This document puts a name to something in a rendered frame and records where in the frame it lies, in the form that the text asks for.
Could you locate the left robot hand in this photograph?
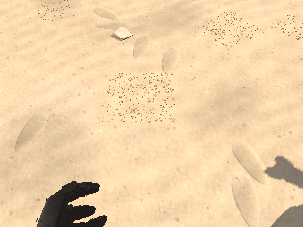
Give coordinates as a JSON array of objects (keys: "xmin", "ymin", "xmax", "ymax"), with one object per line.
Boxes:
[{"xmin": 36, "ymin": 181, "xmax": 107, "ymax": 227}]

